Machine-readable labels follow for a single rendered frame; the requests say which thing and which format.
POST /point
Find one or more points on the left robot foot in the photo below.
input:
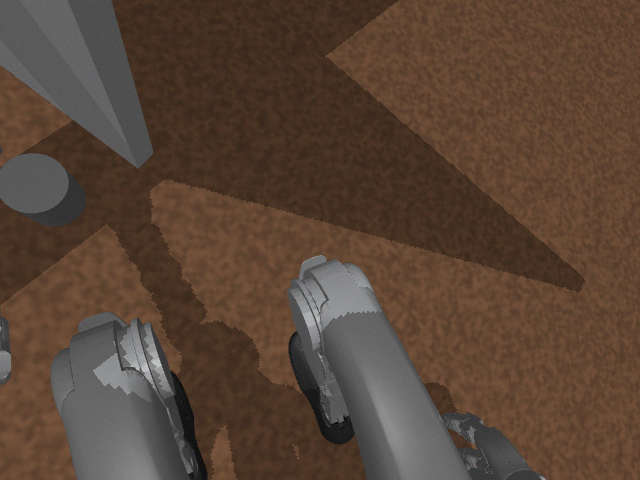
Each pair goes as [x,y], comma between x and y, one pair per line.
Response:
[187,419]

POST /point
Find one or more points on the right robot foot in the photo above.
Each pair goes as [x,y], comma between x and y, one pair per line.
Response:
[337,433]

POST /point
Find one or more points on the can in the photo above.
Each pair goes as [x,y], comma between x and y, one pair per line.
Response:
[40,188]

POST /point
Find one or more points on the right robot hand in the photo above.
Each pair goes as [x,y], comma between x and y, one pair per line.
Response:
[496,457]

